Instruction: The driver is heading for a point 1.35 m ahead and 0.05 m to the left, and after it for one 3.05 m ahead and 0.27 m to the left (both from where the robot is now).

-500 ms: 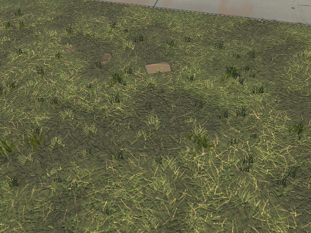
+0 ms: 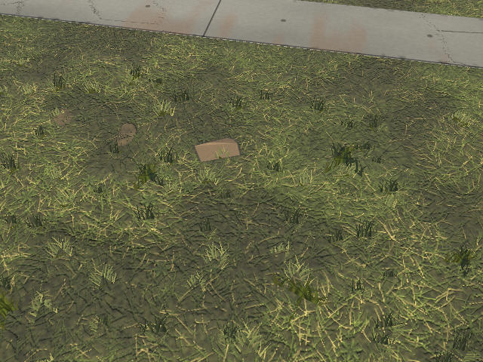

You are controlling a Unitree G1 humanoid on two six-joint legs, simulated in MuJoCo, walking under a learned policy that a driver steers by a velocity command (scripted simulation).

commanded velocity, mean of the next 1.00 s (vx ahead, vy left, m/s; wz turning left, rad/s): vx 0.32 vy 0.00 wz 0.00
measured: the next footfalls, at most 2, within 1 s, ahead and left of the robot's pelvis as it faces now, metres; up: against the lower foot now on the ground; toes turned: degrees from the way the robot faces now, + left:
right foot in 0.30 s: +0.34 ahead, -0.17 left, +0.00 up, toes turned -2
left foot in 0.72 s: +0.43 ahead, +0.06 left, +0.00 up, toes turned +1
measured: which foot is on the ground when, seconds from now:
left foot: down 0.00-0.32, up 0.34-0.70, down 0.72-1.00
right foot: up 0.00-0.28, down 0.30-0.78, up 0.80-1.00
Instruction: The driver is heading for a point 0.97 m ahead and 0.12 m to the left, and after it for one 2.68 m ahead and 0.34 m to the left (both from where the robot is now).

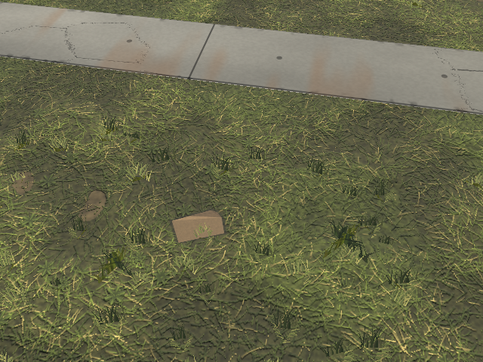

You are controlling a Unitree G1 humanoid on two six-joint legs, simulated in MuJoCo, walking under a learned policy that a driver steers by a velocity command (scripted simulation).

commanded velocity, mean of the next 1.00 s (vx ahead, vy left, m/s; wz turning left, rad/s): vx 0.47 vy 0.00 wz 0.00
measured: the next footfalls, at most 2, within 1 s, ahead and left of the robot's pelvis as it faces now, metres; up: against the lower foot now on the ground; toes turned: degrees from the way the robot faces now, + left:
right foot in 0.06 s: +0.08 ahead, -0.13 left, +0.00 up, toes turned -2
left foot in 0.56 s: +0.42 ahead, +0.11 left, +0.00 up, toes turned +3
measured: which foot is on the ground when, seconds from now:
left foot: down 0.00-0.06, up 0.08-0.54, down 0.56-1.00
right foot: up 0.00-0.04, down 0.06-0.58, up 0.60-1.00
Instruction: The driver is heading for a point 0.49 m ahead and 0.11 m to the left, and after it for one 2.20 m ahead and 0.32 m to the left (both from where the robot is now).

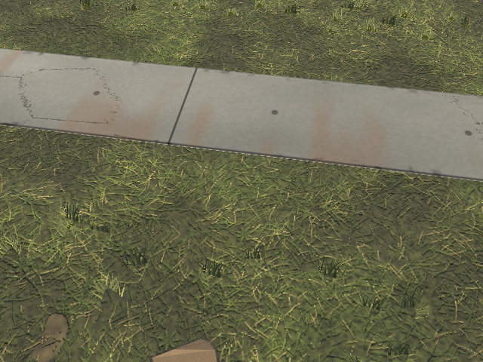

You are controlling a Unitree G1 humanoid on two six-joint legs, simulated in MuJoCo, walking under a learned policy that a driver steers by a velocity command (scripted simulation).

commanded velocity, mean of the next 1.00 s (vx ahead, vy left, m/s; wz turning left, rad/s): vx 0.37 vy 0.00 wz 0.33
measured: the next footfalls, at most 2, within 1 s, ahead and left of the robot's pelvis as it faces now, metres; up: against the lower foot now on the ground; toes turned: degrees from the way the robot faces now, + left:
right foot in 0.10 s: +0.25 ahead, -0.15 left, +0.00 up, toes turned -1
left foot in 0.66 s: +0.49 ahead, +0.15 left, +0.00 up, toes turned +23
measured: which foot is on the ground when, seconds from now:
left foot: down 0.00-0.10, up 0.12-0.64, down 0.66-1.00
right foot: up 0.00-0.08, down 0.10-0.66, up 0.68-1.00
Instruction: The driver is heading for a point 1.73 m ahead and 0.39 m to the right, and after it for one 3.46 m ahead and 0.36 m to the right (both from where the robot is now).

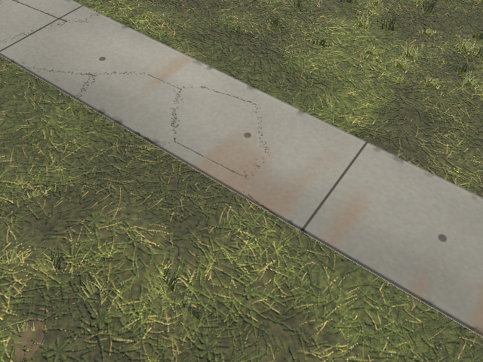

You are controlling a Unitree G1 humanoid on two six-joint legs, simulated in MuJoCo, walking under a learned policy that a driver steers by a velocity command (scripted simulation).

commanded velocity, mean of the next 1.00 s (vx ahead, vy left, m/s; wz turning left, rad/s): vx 0.02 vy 0.00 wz -0.35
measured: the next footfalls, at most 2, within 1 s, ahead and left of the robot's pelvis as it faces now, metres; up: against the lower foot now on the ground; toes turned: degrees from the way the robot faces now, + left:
right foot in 0.28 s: +0.06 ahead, -0.16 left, +0.00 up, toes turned -12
left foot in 0.76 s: +0.17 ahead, +0.05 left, +0.00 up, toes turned -24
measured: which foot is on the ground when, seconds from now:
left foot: down 0.00-0.28, up 0.30-0.74, down 0.76-1.00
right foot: up 0.00-0.26, down 0.28-0.78, up 0.80-1.00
